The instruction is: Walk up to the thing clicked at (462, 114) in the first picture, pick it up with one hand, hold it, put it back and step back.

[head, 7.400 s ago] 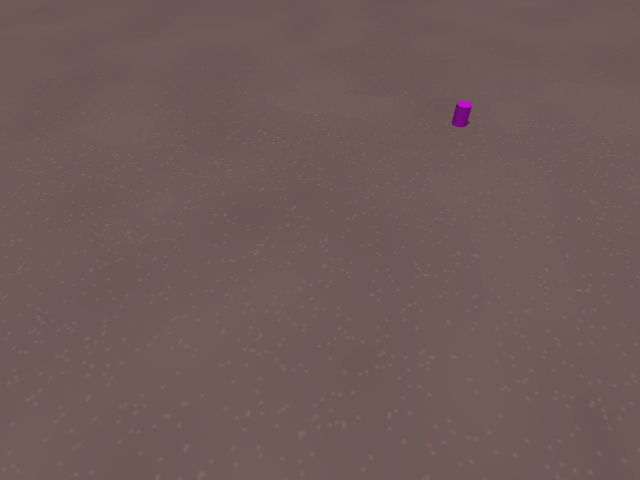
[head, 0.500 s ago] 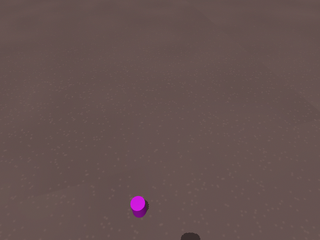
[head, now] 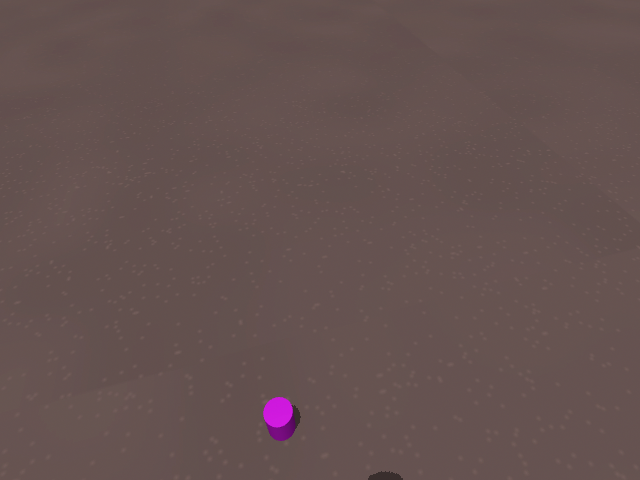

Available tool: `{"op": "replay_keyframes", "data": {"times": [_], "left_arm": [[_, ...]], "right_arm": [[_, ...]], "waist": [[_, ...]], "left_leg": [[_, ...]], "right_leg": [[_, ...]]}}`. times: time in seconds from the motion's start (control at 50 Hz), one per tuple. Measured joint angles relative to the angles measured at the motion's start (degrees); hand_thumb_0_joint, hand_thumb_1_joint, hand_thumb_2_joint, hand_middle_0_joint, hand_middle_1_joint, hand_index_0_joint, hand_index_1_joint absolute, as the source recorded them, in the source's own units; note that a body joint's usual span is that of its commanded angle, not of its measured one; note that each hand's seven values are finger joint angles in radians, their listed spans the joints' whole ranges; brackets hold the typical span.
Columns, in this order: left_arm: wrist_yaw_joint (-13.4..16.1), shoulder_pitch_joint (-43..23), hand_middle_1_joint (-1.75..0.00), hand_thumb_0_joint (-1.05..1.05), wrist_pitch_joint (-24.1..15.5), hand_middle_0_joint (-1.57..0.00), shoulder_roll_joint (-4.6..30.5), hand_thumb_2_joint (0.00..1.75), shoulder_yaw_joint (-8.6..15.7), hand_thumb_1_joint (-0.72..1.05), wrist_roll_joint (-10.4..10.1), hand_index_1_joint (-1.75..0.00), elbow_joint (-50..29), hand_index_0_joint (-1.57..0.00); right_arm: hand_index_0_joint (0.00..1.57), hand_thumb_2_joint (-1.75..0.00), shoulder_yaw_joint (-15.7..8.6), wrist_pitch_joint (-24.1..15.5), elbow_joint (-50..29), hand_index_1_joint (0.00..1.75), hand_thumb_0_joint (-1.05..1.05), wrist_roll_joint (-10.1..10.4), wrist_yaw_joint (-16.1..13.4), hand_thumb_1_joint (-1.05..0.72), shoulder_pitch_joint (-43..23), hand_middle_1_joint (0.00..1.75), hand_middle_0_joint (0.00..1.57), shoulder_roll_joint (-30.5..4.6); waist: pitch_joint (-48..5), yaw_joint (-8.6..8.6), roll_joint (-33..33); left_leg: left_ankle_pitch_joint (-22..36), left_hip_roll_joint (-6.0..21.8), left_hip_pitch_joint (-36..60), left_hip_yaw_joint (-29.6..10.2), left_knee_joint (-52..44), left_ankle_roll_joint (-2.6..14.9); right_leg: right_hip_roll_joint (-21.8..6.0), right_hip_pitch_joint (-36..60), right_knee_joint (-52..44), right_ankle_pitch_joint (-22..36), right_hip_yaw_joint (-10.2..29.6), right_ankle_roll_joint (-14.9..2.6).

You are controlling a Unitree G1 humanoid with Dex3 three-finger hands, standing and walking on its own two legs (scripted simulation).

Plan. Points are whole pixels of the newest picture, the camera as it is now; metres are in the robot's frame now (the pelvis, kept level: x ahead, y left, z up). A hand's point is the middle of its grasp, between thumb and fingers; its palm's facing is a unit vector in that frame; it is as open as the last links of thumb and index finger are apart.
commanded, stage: stand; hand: left
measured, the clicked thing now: (280, 419) +0.44 +0.16 -0.72
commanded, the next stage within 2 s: go down in 1.94 s
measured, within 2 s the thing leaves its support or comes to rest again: neither
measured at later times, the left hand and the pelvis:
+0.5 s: hand out of the picture +0.09 +0.25 -0.15, palm faces -0.02 -0.94 -0.35, open 7.4 cm; pelvis +0.01 -0.01 +0.00, yaw +0 degrees
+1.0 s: hand out of the picture +0.09 +0.24 -0.15, palm faces -0.02 -0.94 -0.35, open 7.4 cm; pelvis +0.01 -0.01 +0.00, yaw +0 degrees
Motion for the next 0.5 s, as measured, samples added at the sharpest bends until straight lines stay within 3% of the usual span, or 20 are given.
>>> {"op": "replay_keyframes", "data": {"times": [0.5], "left_arm": [[0.1, -0.8, -0.30, 0.01, -0.2, -0.20, 0.0, 0.90, -0.2, 0.91, -0.1, -0.30, -0.5, -0.20]], "right_arm": [[0.20, -0.90, 0.4, 0.1, -0.3, 0.29, 0.01, 0.1, -0.3, -0.90, -0.2, 0.30, 0.20, -0.3]], "waist": [[0.3, -0.14, 0.3]], "left_leg": [[-0.6, 0.6, 1.1, -0.3, -0.5, -0.60]], "right_leg": [[0.6, 1.1, -0.4, -0.8, -0.4, -0.48]]}}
